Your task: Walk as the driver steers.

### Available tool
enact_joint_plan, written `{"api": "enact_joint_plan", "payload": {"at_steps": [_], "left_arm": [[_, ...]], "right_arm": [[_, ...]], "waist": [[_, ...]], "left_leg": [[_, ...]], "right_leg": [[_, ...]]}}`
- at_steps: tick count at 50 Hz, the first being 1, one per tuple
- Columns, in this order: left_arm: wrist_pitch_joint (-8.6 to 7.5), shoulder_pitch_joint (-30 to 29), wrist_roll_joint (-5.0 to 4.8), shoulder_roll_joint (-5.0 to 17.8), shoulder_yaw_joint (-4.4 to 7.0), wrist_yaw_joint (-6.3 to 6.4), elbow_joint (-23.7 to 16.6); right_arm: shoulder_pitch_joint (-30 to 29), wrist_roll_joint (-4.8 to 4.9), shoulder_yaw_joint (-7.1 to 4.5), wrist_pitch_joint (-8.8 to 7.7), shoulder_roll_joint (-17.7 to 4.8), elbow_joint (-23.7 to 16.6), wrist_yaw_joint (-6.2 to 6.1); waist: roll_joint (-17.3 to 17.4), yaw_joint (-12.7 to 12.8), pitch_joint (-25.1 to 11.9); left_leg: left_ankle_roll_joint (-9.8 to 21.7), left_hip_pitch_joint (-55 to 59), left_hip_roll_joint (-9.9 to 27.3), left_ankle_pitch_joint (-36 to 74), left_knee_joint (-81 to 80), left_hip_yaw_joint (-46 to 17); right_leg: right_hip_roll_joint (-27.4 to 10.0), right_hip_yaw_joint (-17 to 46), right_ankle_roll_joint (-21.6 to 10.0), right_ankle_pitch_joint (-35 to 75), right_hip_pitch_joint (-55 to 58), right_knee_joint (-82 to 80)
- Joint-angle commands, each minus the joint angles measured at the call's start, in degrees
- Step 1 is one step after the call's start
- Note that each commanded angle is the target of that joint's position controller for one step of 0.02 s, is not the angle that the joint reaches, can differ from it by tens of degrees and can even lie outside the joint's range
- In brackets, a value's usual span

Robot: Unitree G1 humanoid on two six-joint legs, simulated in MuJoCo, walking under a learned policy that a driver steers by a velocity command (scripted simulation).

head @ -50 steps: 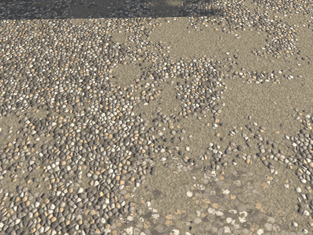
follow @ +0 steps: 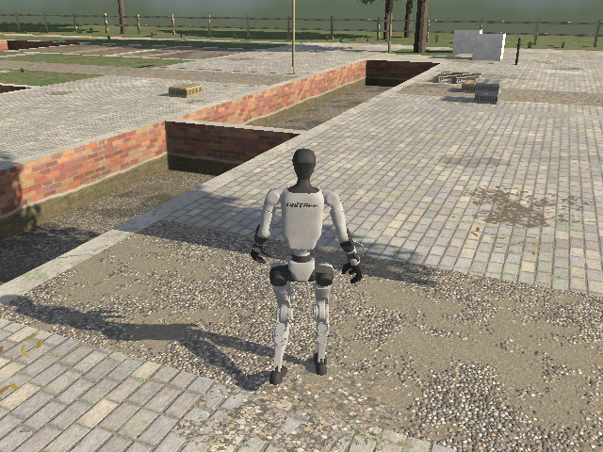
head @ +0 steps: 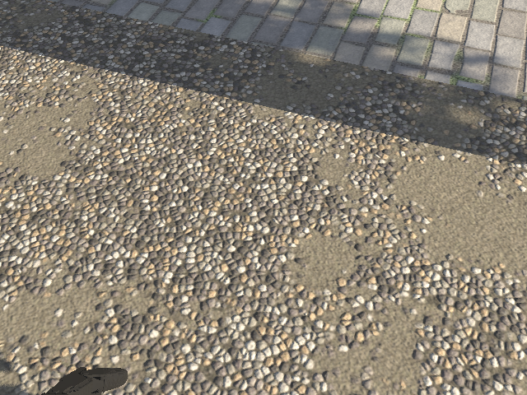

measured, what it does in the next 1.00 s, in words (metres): steps on the spot, turning left: left foot, then right foot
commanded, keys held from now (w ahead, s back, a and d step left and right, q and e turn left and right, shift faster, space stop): q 1.00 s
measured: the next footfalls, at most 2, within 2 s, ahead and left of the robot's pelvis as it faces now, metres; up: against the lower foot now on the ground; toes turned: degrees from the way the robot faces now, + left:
left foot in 0.34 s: +0.05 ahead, +0.14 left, +0.00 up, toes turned +14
right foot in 0.82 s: +0.13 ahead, -0.07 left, +0.00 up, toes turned +33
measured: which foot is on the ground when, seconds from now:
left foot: up 0.00-0.32, down 0.34-0.82, up 0.84-1.00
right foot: down 0.00-0.34, up 0.36-0.80, down 0.82-1.00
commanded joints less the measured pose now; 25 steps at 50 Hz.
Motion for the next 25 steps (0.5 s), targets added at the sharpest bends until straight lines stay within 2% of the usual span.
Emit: {"api": "enact_joint_plan", "payload": {"at_steps": [1, 2, 3, 6, 9, 13, 15, 16, 17, 18, 19, 20, 21, 22, 23, 25], "left_arm": [[1.61, 2.31, -0.10, 7.01, 1.87, 0.80, -3.18], [1.87, 1.59, 0.28, 7.83, 2.15, 0.90, -2.83], [1.94, 1.32, 0.47, 7.99, 2.34, 0.96, -2.47], [2.10, 1.73, 0.05, 8.83, 2.92, 1.30, -1.44], [2.72, 0.66, -0.44, 10.16, 3.52, 1.44, -1.02], [3.31, 0.86, -1.35, 11.69, 4.16, 1.02, 0.13], [3.69, 0.14, -2.31, 11.93, 4.30, 0.98, 0.73], [3.94, 1.45, -2.55, 10.75, 4.11, 1.02, 1.51], [4.26, 3.91, -2.19, 8.42, 3.67, 0.78, 2.62], [4.29, 4.92, 0.66, 5.15, 2.57, 0.29, 0.53], [3.79, -2.15, 0.18, 8.03, 3.57, 0.94, -1.70], [3.84, -3.10, -1.12, 9.53, 4.18, 1.32, -1.61], [4.08, -1.14, -1.29, 9.73, 4.55, 1.67, -0.48], [4.37, 0.24, -0.74, 9.68, 4.77, 2.13, 0.97], [4.45, 1.33, -0.28, 9.53, 4.85, 2.23, 1.27], [4.15, 1.94, -0.74, 8.60, 4.67, 1.87, 1.34]], "right_arm": [[1.72, 0.27, -2.44, 2.00, -7.53, -4.33, -0.59], [2.12, 0.30, -2.02, 2.46, -5.67, -4.48, -0.56], [2.66, 0.26, -1.72, 2.59, -4.14, -4.53, -0.60], [0.75, -0.33, -1.25, 2.36, -2.80, -5.60, -0.47], [-1.62, -0.42, -1.03, 2.34, -2.85, -6.63, 0.31], [-2.74, -0.40, -1.55, 2.65, -4.08, -7.60, 1.46], [-0.46, -0.52, -1.92, 2.61, -3.85, -6.97, 1.98], [1.52, -0.66, -2.44, 2.55, -4.48, -6.07, 1.93], [3.25, -0.87, -3.37, 2.42, -7.14, -5.92, 1.51], [2.78, -0.85, -4.54, 2.36, -13.70, -7.82, 0.38], [3.13, -3.04, -4.47, 1.13, -14.43, -8.82, 0.89], [0.57, -3.50, -3.95, -0.06, -12.74, -8.68, 1.16], [-3.16, -2.36, -3.54, -0.67, -10.89, -8.88, 1.04], [-5.25, -1.30, -2.83, -0.75, -8.72, -9.32, 0.83], [-6.58, -0.91, -2.39, -0.63, -8.02, -9.63, 0.52], [-5.98, -1.28, -1.87, -0.39, -7.03, -9.71, 0.02]], "waist": [[-7.43, 1.95, -8.33], [-8.93, 1.40, -6.39], [-10.09, 1.17, -6.05], [-10.15, 1.90, -8.15], [-9.98, 2.49, -9.28], [-10.92, 2.70, -8.09], [-10.17, 0.80, -8.03], [-8.81, 0.42, -8.00], [-1.52, 0.58, -6.05], [17.16, 3.33, -4.48], [14.07, -1.51, -5.57], [9.29, -0.13, -4.24], [7.01, 2.06, -3.59], [5.68, 2.73, -4.49], [6.12, 3.45, -5.16], [5.84, 3.67, -7.12]], "left_leg": [[-2.86, -13.21, 6.56, 3.64, 8.28, 1.51], [-2.87, -9.99, 6.56, 5.50, 5.69, 3.63], [-2.90, -8.24, 6.31, 6.38, 3.14, 5.05], [-2.67, -6.49, 7.84, 8.15, -4.03, 6.06], [-1.46, -2.19, 9.16, 11.55, -11.65, 7.09], [1.00, 2.36, 8.68, 12.62, -20.71, 9.34], [3.30, 7.55, 7.18, 17.48, -30.49, 11.41], [4.93, 11.80, 5.74, 19.63, -34.88, 11.49], [7.91, 16.48, 9.47, 25.93, -42.09, 3.73], [15.59, 22.35, 24.45, 41.95, -44.49, -17.75], [22.39, 15.33, 27.71, 38.55, -48.02, -23.31], [20.10, 13.76, 24.51, 33.97, -48.62, -18.53], [16.55, 13.25, 21.35, 31.47, -47.87, -14.63], [14.44, 13.47, 19.49, 31.75, -47.05, -12.36], [14.05, 12.40, 18.21, 35.05, -46.44, -10.74], [14.30, 13.09, 16.79, 38.53, -45.63, -9.75]], "right_leg": [[-17.64, 16.86, -11.28, 10.14, 18.91, -10.01], [-15.11, 12.44, -10.74, 9.00, 14.10, -12.10], [-14.05, 9.64, -10.96, 9.24, 12.70, -13.11], [-16.47, 6.82, -13.12, 13.24, 14.82, -13.61], [-18.01, 4.39, -13.35, 9.86, 14.48, -14.27], [-19.33, 2.37, -11.92, 4.41, 14.68, -13.47], [-18.77, 0.24, -9.20, 2.00, 14.01, -9.93], [-17.20, -1.74, -6.51, -1.17, 11.76, -6.35], [-13.46, -6.19, -1.50, -8.61, 5.26, 2.73], [-4.34, -11.15, 5.03, -29.70, -10.97, 21.45], [-1.16, -0.72, 4.75, -32.12, -14.36, 31.34], [-2.34, 1.93, 3.74, -26.74, -14.47, 35.15], [-3.02, 2.71, 3.26, -21.14, -14.63, 34.91], [-3.39, 2.95, 3.62, -18.07, -13.82, 35.09], [-2.84, 2.62, 4.25, -15.50, -11.92, 36.36], [-1.74, 2.53, 4.98, -12.89, -9.72, 36.61]]}}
